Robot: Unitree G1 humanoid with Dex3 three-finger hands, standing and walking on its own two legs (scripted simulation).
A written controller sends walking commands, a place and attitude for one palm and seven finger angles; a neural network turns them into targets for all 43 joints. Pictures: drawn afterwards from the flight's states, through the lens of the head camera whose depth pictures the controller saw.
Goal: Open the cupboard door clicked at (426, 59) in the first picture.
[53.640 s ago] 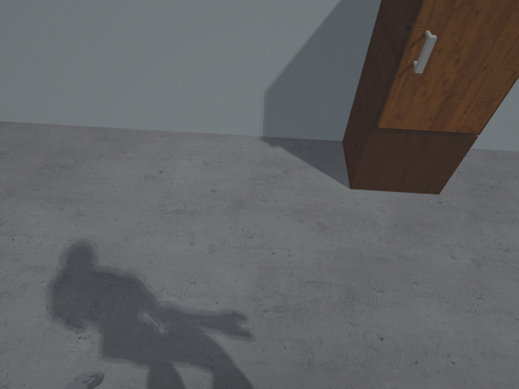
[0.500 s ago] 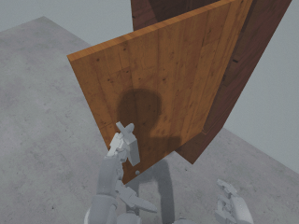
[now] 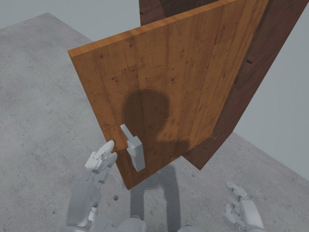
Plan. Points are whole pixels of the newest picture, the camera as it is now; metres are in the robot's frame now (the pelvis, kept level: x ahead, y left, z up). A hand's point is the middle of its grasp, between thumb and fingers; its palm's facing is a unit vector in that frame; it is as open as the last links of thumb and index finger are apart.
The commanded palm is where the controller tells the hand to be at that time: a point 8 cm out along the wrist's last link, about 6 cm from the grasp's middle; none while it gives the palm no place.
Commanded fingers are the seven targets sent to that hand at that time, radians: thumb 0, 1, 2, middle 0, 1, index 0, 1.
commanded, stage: slide the hand sideways off the handle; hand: left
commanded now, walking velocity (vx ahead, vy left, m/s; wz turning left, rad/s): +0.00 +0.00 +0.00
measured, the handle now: (132, 148) +0.30 +0.08 +0.08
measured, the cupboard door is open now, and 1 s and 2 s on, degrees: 78 78 78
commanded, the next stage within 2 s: draw the hand back to the body in 0.30 s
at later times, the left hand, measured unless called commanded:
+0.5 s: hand (93, 204) +0.17 +0.14 +0.08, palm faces -0.06 -1.00 -0.03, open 16.3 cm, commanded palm +0.14 +0.20 +0.10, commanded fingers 0.00 -0.50 0.30 -0.15 -0.30 -0.15 -0.30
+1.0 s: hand (47, 191) +0.18 +0.20 +0.14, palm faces +0.10 -0.97 -0.23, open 15.8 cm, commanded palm +0.14 +0.25 +0.17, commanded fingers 0.00 -0.12 0.47 -0.16 -0.30 -0.16 -0.30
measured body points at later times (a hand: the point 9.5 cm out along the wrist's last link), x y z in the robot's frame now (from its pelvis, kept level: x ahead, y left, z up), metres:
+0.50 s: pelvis +0.00 +0.00 +0.00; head +0.04 -0.01 +0.45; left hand +0.17 +0.19 +0.08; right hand +0.19 -0.23 -0.07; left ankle +0.03 +0.09 -0.66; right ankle +0.00 -0.09 -0.66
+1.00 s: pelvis +0.01 +0.01 +0.04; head +0.00 +0.01 +0.49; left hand +0.16 +0.25 +0.16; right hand +0.20 -0.21 -0.02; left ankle +0.02 +0.09 -0.66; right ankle +0.00 -0.09 -0.66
